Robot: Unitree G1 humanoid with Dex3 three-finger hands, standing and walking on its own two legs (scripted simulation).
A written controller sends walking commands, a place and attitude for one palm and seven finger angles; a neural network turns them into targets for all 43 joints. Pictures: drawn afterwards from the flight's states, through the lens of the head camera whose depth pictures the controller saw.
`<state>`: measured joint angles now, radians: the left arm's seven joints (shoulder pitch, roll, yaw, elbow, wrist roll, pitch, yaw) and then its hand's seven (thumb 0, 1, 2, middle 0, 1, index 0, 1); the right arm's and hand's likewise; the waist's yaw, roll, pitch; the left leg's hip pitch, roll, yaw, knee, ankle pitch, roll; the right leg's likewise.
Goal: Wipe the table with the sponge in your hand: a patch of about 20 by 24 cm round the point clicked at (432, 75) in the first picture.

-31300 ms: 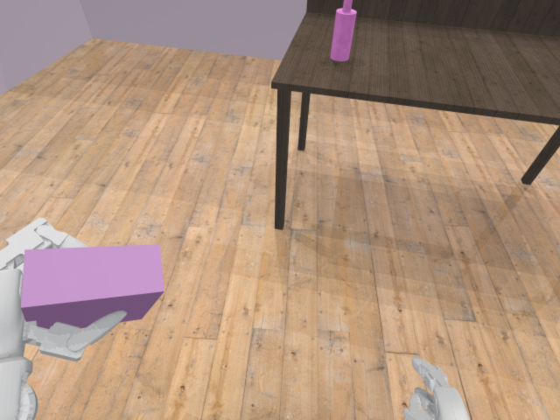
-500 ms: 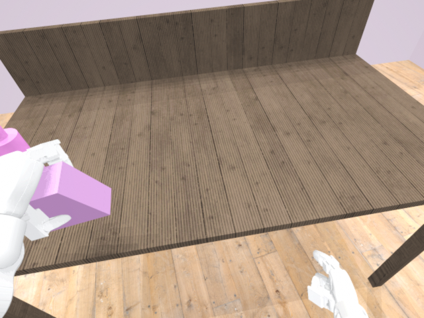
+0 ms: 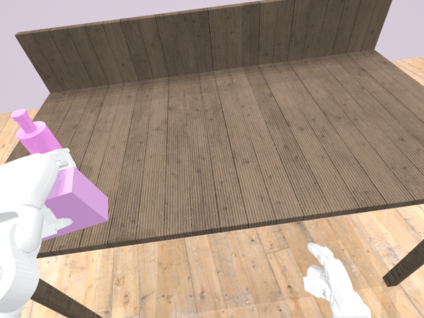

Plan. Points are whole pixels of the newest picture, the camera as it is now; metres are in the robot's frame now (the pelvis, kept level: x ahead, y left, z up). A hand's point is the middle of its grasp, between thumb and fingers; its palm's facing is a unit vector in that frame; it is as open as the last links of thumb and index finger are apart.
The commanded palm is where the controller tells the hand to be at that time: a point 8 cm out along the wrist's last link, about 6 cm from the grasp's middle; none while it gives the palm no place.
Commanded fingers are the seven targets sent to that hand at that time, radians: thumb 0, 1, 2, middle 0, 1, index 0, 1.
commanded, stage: turn the palm down, sponge in hand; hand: left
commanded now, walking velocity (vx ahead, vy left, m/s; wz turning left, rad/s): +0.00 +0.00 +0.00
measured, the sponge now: (63, 210) +0.23 +0.32 +0.11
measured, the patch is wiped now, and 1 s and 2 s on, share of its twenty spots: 0.00 0.00 0.00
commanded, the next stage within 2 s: move the sponge above the wiping area in 0.40 s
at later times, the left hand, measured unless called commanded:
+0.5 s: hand (91, 213) +0.22 +0.25 +0.12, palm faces -0.03 -0.08 -1.00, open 9.5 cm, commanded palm +0.19 +0.27 +0.22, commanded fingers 0.00 0.10 1.30 -1.20 -1.60 -1.20 -1.60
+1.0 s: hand (97, 193) +0.26 +0.26 +0.12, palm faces +0.01 -0.02 -1.00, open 9.5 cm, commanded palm +0.24 +0.28 +0.20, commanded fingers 0.00 0.10 1.30 -1.20 -1.60 -1.20 -1.60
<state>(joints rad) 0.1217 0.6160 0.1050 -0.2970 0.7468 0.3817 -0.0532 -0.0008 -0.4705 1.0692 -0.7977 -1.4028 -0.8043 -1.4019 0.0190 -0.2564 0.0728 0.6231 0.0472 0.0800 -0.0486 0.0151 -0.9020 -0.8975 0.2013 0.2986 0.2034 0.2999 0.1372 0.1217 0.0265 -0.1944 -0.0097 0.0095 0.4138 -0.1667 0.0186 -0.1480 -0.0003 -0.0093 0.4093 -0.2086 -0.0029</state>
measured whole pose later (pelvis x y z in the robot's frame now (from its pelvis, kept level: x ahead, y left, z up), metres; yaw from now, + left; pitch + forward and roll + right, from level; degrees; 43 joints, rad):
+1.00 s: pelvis +0.01 -0.01 +0.00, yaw -1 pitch -3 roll +0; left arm 0.07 0.63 -0.01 -0.20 0.84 0.14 -0.08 0.00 -0.48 1.07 -0.81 -1.40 -0.81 -1.40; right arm 0.05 -0.26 0.04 0.64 0.03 0.05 -0.07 0.01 -0.90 -0.90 0.20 0.30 0.20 0.30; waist 0.13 0.10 0.05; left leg -0.16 0.01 0.01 0.40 -0.18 0.01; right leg -0.12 0.02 0.00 0.40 -0.22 -0.02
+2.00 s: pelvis +0.03 -0.01 +0.00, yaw +0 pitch +1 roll +0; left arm -0.19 0.63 0.06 0.19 0.90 0.17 0.02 0.00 -0.48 1.08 -0.80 -1.41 -0.81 -1.41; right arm 0.09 -0.26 0.02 0.67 0.05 0.10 -0.05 0.01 -0.90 -0.90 0.20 0.30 0.20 0.30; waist 0.08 0.08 0.01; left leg -0.24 0.01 0.00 0.43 -0.21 0.00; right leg -0.18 0.02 -0.01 0.40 -0.24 -0.02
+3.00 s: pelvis +0.04 +0.00 +0.00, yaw +1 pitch +2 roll -1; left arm -0.24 0.64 0.00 0.32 0.89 0.27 -0.10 0.00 -0.48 1.08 -0.80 -1.42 -0.81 -1.42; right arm 0.10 -0.28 0.02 0.65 0.08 0.14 -0.04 0.01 -0.90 -0.90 0.20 0.30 0.20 0.30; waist 0.07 0.09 -0.02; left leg -0.27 -0.01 -0.01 0.45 -0.22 0.02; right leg -0.19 0.00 -0.03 0.41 -0.25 -0.01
